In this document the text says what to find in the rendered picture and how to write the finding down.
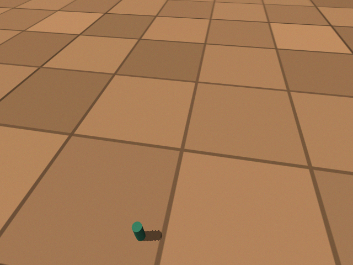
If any can can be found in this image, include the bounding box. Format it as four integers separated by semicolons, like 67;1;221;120
132;221;146;241

